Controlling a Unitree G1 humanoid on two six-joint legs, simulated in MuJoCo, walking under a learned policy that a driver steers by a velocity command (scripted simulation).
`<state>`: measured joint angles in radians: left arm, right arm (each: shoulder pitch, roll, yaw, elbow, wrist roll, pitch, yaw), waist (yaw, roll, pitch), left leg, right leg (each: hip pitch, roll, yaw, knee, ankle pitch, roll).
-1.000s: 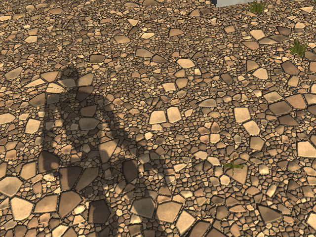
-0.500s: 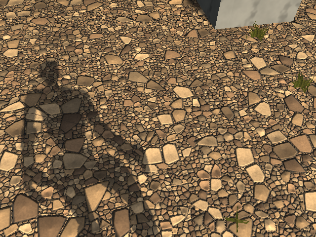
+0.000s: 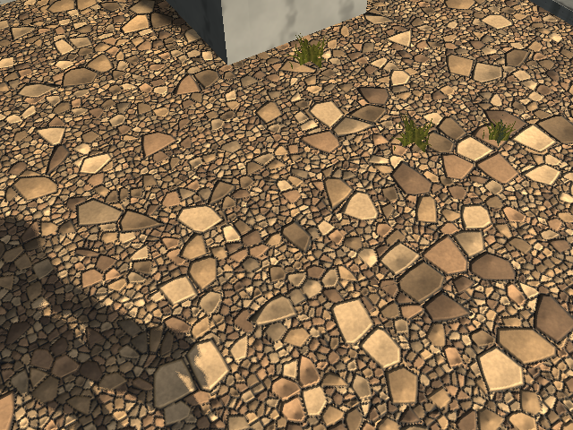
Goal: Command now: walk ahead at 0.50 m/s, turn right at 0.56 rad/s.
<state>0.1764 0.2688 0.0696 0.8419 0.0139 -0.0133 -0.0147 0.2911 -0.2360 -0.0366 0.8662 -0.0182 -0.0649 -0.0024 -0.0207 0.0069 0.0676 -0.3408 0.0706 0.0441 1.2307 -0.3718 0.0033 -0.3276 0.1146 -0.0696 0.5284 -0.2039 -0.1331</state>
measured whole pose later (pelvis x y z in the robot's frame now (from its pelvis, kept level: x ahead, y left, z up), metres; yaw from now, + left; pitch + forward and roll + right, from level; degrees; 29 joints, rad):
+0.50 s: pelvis +0.26 +0.04 +0.00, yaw -18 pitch +1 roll -1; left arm 0.35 0.31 0.08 0.84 0.00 -0.02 0.02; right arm 0.08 -0.26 -0.02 0.70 -0.03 -0.06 -0.01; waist 0.08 -0.02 0.09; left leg -0.42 0.01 0.05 0.56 -0.15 0.03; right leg -0.29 0.13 0.11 1.12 -0.50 -0.05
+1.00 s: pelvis +0.31 +0.00 +0.01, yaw -35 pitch +0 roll +1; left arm 0.17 0.27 0.05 0.69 0.01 0.04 -0.01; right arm 0.22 -0.30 -0.06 0.74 -0.02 0.06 -0.01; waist -0.02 0.05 0.06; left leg -0.44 0.06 0.07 1.00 -0.48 -0.04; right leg -0.30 0.05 0.01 0.54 -0.24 -0.07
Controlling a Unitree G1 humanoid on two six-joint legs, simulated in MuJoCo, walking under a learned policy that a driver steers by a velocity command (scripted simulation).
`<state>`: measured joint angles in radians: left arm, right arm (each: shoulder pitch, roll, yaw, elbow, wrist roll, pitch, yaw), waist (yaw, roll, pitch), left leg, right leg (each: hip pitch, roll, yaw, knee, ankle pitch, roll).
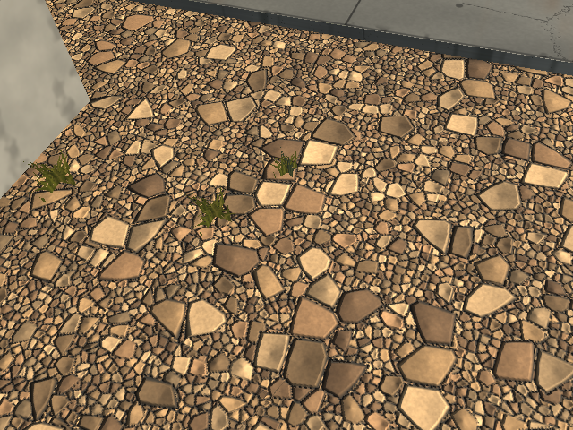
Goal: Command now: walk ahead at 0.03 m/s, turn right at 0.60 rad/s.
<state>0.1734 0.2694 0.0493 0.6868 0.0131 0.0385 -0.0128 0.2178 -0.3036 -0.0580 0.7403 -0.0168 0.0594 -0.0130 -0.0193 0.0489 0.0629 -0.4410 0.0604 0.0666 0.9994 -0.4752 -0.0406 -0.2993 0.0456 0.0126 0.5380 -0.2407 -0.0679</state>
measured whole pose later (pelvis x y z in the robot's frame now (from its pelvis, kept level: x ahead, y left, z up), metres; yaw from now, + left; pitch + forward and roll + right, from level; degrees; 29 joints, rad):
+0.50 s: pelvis +0.00 +0.02 +0.00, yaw -7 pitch -1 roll +0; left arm 0.21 0.25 0.02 0.82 0.02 0.04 -0.01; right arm 0.22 -0.22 0.00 0.78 -0.02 0.02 -0.02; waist 0.01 -0.04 0.03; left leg -0.18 -0.03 0.02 0.46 -0.25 0.04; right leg -0.21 0.06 0.11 0.44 -0.20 -0.03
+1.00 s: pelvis +0.12 -0.01 +0.01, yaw -7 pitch +1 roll +0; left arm 0.47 0.22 0.02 1.02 0.02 -0.08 0.00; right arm 0.11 -0.28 -0.05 0.80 -0.04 -0.01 0.05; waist 0.06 0.04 0.02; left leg -0.58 0.07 0.03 0.82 -0.17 0.01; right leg 0.06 0.06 0.02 0.17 -0.24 -0.06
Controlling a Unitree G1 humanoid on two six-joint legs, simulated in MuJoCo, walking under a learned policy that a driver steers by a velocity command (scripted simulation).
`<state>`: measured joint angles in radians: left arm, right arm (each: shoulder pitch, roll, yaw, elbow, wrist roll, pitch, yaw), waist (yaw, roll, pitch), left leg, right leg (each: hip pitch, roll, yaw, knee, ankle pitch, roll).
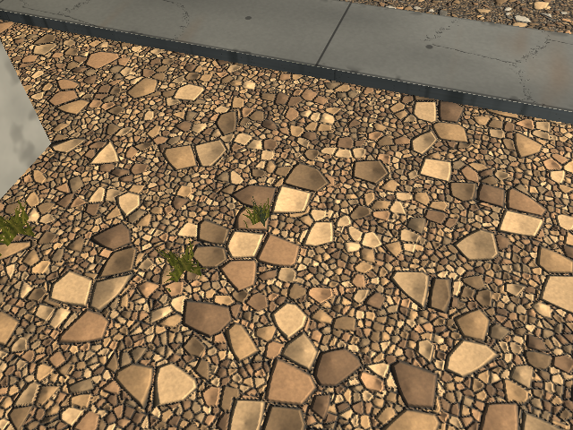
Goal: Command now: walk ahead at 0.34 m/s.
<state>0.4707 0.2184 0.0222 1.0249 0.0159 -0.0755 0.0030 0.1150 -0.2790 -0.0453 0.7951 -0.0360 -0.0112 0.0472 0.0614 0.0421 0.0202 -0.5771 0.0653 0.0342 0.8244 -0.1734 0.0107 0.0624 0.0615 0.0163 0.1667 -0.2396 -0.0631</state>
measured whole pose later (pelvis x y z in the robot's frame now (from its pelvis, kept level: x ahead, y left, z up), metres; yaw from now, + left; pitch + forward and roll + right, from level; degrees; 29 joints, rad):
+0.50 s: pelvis +0.15 +0.04 -0.01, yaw +0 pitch -1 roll +0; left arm 0.20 0.19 0.01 1.07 0.03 0.03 0.02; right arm 0.28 -0.19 0.00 0.98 -0.02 -0.02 -0.02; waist -0.01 -0.02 0.05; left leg -0.24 -0.06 0.10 0.41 -0.15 0.10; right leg -0.29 -0.02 0.02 0.62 -0.31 -0.02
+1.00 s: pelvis +0.19 +0.02 +0.00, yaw +0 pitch -2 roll +0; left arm 0.26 0.15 -0.01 1.18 0.01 -0.01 0.05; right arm 0.29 -0.16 0.01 1.11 -0.01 -0.01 -0.04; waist -0.01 0.00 0.03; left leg -0.16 -0.03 0.07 0.38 -0.20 0.05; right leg -0.11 0.02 0.00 0.37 -0.24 -0.02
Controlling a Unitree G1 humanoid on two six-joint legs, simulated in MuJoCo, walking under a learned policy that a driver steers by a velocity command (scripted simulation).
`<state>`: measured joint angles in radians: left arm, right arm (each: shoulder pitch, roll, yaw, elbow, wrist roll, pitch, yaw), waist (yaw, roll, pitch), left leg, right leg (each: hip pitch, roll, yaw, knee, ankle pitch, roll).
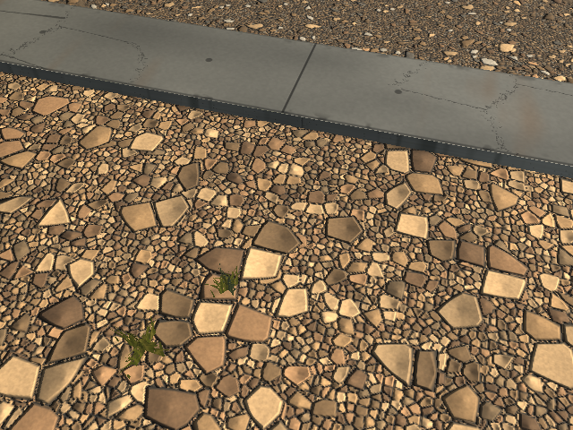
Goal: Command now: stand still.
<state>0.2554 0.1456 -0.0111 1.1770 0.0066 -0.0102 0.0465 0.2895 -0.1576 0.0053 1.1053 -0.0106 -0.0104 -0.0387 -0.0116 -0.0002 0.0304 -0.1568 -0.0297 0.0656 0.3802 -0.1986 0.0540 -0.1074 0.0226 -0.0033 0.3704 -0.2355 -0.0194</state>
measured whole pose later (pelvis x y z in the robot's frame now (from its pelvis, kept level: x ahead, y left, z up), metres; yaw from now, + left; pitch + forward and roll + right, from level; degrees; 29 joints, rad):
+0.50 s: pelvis +0.07 -0.03 -0.01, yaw +0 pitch +0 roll +0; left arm 0.30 0.15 0.03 1.07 0.02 -0.08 0.00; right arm 0.45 -0.19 -0.05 1.14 -0.01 -0.03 -0.01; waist -0.02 0.04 0.00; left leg -0.15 0.00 0.03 0.55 -0.39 0.06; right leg -0.20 0.03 -0.07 0.50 -0.29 -0.08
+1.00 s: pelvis +0.33 -0.01 -0.02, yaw -1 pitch +0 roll +0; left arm 0.39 0.17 0.04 1.08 0.01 -0.09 0.00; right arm 0.13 -0.21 -0.07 0.97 -0.02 -0.07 0.01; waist 0.02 -0.02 0.07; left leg -0.37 -0.06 0.13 0.56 -0.19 0.12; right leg -0.25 0.00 0.01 1.19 -0.36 -0.09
